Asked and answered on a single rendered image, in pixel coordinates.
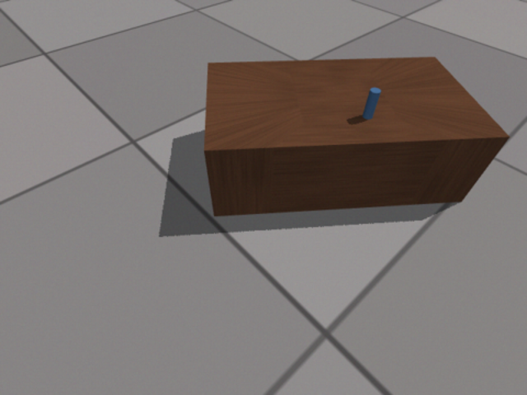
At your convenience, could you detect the can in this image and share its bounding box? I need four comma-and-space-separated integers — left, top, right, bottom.
362, 87, 381, 119

